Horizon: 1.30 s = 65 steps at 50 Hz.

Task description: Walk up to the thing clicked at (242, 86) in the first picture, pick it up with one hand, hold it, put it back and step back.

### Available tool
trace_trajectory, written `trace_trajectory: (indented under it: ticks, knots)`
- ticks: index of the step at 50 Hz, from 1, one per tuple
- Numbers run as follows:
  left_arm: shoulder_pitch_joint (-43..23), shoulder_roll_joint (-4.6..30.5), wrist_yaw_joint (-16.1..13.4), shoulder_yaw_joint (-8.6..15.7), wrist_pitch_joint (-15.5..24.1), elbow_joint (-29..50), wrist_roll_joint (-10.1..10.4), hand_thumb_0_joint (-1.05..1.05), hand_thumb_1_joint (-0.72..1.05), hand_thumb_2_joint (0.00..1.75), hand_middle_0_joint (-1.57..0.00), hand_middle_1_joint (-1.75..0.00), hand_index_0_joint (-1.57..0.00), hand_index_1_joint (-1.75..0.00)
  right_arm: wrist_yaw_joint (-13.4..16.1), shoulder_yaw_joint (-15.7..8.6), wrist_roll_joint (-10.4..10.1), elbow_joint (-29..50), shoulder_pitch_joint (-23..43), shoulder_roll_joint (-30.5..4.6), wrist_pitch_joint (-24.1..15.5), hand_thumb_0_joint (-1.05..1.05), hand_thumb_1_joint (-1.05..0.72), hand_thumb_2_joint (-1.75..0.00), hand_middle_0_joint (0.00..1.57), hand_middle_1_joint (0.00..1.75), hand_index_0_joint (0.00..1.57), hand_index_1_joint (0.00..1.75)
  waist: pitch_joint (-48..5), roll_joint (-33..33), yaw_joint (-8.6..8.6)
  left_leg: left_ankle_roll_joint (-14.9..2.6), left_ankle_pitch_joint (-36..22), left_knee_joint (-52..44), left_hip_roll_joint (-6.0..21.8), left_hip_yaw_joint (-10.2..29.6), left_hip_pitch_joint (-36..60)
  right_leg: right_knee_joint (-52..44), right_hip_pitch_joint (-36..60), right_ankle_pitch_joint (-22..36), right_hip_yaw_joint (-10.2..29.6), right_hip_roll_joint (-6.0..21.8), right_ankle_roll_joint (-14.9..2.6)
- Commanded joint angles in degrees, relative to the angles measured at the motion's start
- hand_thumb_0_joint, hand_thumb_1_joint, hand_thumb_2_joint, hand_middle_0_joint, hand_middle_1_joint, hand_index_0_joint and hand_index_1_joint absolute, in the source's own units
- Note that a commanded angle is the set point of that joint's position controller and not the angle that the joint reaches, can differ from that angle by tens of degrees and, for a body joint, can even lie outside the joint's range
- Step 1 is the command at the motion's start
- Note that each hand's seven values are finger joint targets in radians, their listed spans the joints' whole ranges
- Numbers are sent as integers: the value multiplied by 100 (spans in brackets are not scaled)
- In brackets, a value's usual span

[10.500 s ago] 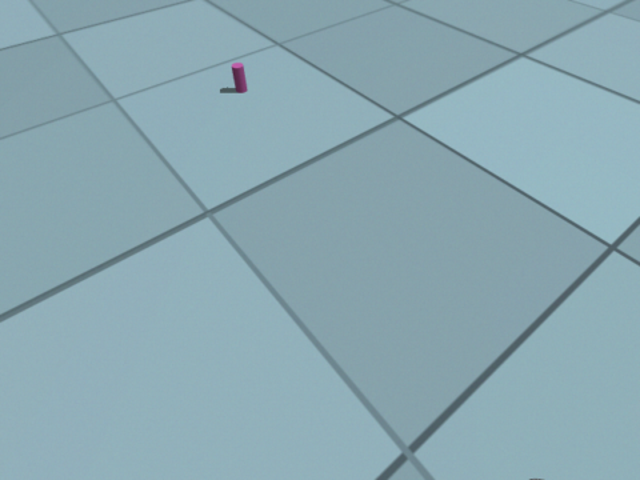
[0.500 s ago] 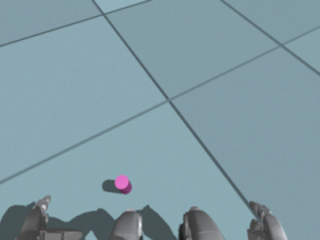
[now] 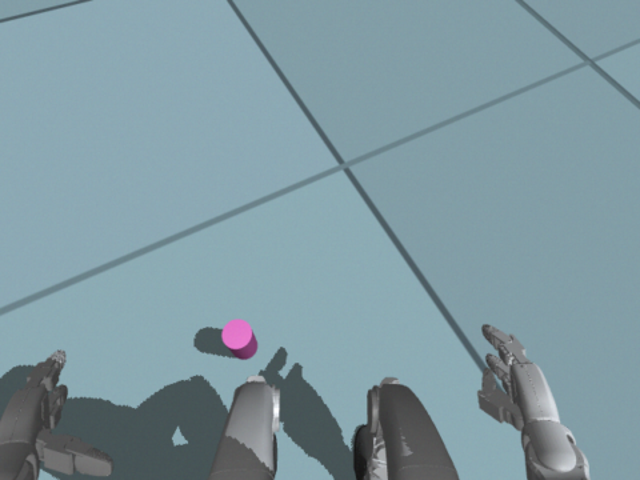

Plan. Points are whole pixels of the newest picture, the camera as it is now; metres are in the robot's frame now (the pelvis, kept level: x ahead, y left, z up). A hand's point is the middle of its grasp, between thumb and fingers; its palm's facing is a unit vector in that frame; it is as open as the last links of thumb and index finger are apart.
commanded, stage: go down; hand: left
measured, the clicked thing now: (241, 340) +0.37 +0.19 -0.55
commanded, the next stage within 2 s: approach in 2.00 s
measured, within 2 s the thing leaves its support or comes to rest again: neither
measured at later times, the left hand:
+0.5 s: hand (91, 370) +0.25 +0.36 -0.19, palm faces +0.16 -0.97 -0.19, open 17.5 cm
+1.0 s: hand (95, 356) +0.28 +0.37 -0.23, palm faces +0.13 -0.98 -0.14, open 17.5 cm
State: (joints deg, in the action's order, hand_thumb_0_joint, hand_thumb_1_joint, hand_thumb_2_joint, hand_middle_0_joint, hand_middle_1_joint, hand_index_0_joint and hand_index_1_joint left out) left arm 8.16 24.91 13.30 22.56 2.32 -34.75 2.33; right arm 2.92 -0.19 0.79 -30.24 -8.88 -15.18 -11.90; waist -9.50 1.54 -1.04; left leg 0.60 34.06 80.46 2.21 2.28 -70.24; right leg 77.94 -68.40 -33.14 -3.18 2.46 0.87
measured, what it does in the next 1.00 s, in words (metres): lowers itself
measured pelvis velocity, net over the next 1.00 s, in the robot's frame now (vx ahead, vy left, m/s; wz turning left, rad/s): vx -0.06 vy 0.00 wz -0.06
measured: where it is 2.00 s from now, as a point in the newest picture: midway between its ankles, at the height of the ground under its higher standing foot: outside the picture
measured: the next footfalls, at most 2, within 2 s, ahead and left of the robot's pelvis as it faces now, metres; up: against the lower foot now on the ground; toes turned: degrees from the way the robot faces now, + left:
none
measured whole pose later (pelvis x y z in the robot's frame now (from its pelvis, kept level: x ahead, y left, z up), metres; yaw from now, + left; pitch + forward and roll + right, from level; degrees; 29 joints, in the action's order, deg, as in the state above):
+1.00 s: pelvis -0.06 +0.00 -0.20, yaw -3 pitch +32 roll -5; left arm -17.9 40.2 37.2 41.4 19.9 -50.5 12.1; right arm 3.2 2.5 1.4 -38.9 -4.6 -19.8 -12.8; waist -8.0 2.0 -1.2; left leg 1.1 39.4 120.2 2.1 5.7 -113.5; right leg 116.5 -111.1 -37.9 -3.6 2.0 0.4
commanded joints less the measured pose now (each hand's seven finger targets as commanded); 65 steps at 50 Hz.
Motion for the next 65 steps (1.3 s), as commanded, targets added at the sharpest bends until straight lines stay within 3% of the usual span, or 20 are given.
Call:
trace_trajectory:
  ticks: [1, 5, 8, 10, 11, 13, 16, 17, 25, 27, 32, 35, 39, 43, 47, 50, 54, 57, 60, 65]
  knots:
    - [-669, 1614, 555, 839, 1157, 604, 282, 0, -61, 0, -8, -3, -8, -2, 46, -447, 20, 368, -106, -1015, -280, 0, -89, -89, 20, 30, 20, 30, -1968, -818, 95, -117, -1198, -269, -151, 36, 588, 41, 7, 896, 199, -158, -247]
    - [-691, 1725, 904, 1086, 1506, 258, 497, 0, -56, 2, -6, -4, -6, -4, 27, -454, 23, 248, -54, -1183, -245, 0, -88, -89, 20, 30, 20, 30, -2450, -868, 261, -80, -1213, 135, -135, 128, 310, 531, -482, 801, 227, -172, -269]
    - [-883, 2091, 1033, 1456, 1651, 193, 616, 0, -54, 2, -5, -4, -5, -3, 23, -470, 0, 159, -81, -1317, -203, 0, -88, -89, 20, 30, 20, 30, -2948, -883, 363, -79, -1387, 350, -121, 231, 287, 895, -746, 954, 106, -196, -290]
    - [-989, 2144, 1132, 1486, 1684, 346, 680, 0, -54, 3, -4, -4, -5, -3, 31, -464, -12, 93, -98, -1343, -164, 0, -88, -89, 20, 30, 20, 30, -3217, -934, 383, -82, -1536, 500, -132, 252, 335, 1057, -894, 1003, 94, -199, -314]
    - [-1234, 2571, 1145, 1728, 1718, 668, 695, 0, -54, 3, -4, -4, -5, -3, 58, -477, 0, 76, -114, -1381, -155, 0, -88, -89, 20, 30, 20, 30, -3384, -976, 432, -89, -1631, 628, -148, 196, 239, 1095, -821, 1095, 121, -198, -305]
    - [-1287, 2631, 1208, 1829, 1690, 542, 727, 0, -53, 4, -4, -4, -4, -3, 80, -471, -5, -17, -120, -1376, -139, 0, -88, -90, 20, 30, 20, 30, -3391, -865, 378, -119, -1614, 808, -147, 152, 51, 1166, -862, 1084, 146, -205, -293]
    - [-1736, 2415, 1339, 1757, 1715, 150, 854, 0, -56, 5, -3, -6, -5, -4, 86, -406, -29, -165, -51, -1325, -141, 0, -88, -89, 20, 30, 20, 30, -2907, -723, 198, -156, -778, 991, -143, 178, -637, 1301, -1351, 464, 162, -221, -279]
    - [-1906, 2665, 1372, 1978, 1752, 155, 912, 0, -56, 5, -3, -6, -5, -5, 90, -409, -40, -196, -105, -1362, -137, 0, -88, -89, 20, 30, 20, 30, -2929, -694, 236, -166, -615, 1045, -130, 194, -757, 1345, -1373, 361, 171, -219, -272]
    - [-2759, 2988, 1921, 1919, 1937, -567, 950, 0, -50, 6, -3, -6, -4, -4, 100, -295, -29, -307, -123, -1383, -192, 0, -87, -89, 20, 30, 20, 30, -2621, -685, 66, -222, 292, 1481, -132, 70, -1750, 1464, -1742, -462, 291, -217, -244]
    - [-2803, 3257, 2003, 2048, 1971, -638, 945, 0, -53, 5, -3, -6, -4, -4, 99, -286, -21, -313, -103, -1466, -206, 0, -88, -89, 20, 30, 20, 30, -2660, -844, 157, -200, 434, 1474, -101, 119, -1670, 1637, -1960, -518, 204, -238, -257]
    - [-2647, 3503, 2071, 2330, 1994, -516, 1044, 0, -56, 6, -3, -7, -4, -5, 118, -226, -51, -338, -146, -1571, -215, 0, -88, -90, 20, 30, 20, 30, -3108, -1063, 340, -150, -23, 1576, -99, 185, -1472, 2117, -2089, -12, -31, -267, -304]
    - [-2524, 3461, 2101, 2367, 1953, -540, 1098, 0, -55, 8, -3, -8, -4, -7, 127, -224, -65, -332, -128, -1604, -209, 0, -88, -90, 20, 30, 20, 30, -3224, -1155, 335, -117, -408, 1678, -102, 229, -1361, 2327, -2247, 265, -99, -261, -335]
    - [-2773, 3399, 2183, 2325, 1975, -599, 1173, 0, -56, 8, -2, -8, -4, -7, 132, -221, -60, -378, -66, -1589, -219, 0, -88, -90, 20, 30, 20, 30, -2800, -1011, 238, -172, -172, 1896, -106, 155, -1790, 2338, -2468, 97, -67, -274, -317]
    - [-3069, 3629, 2279, 2418, 2070, -463, 1175, 0, -56, 8, -3, -8, -4, -7, 127, -231, -15, -389, -103, -1633, -229, 0, -88, -90, 20, 30, 20, 30, -2992, -1124, 209, -175, -252, 2102, -92, 135, -1834, 2509, -2512, 165, -66, -267, -319]
    - [-3245, 3518, 2415, 2372, 2116, -630, 1199, 0, -57, 8, -3, -8, -4, -7, 132, -202, 16, -505, -131, -1676, -244, 0, -88, -90, 20, 30, 20, 30, -2987, -1195, 128, -156, -289, 2179, -74, 212, -1767, 2720, -2760, 208, -128, -265, -331]
    - [-3348, 3598, 2500, 2413, 2119, -753, 1219, 0, -60, 8, -4, -9, -4, -8, 132, -185, 60, -619, -231, -1698, -235, 0, -88, -90, 20, 30, 20, 30, -3163, -1193, 122, -156, -503, 2376, -81, 176, -1723, 2819, -2796, 340, -120, -261, -333]
    - [-3564, 4006, 2519, 2547, 2096, -728, 1150, 0, -59, 8, -3, -8, -4, -8, 126, -138, 70, -490, -126, -1722, -219, 0, -88, -90, 20, 30, 20, 30, -3138, -1148, 198, -180, -77, 2390, -95, 133, -2048, 2818, -2734, 21, -124, -265, -309]
    - [-3606, 3875, 2559, 2490, 2054, -882, 1179, 0, -58, 9, -3, -8, -4, -8, 108, -113, 73, -563, -146, -1731, -205, 0, -88, -90, 20, 30, 20, 30, -3021, -1178, 184, -179, 25, 2411, -97, 156, -2098, 2926, -2923, -37, -157, -267, -318]
    - [-3696, 4109, 2556, 2543, 2035, -951, 1158, 0, -60, 8, -3, -8, -4, -7, 93, -64, 68, -523, -129, -1730, -191, 0, -88, -90, 20, 30, 20, 30, -2947, -1115, 178, -199, 145, 2499, -106, 123, -2346, 2960, -2890, -177, -163, -268, -305]
    - [-3787, 4109, 2612, 2536, 2049, -975, 1193, 0, -61, 8, -3, -8, -4, -8, 77, -50, 64, -566, -178, -1725, -169, 0, -89, -90, 20, 30, 20, 30, -3020, -1102, 160, -200, 61, 2635, -120, 93, -2388, 3024, -2972, -134, -163, -276, -311]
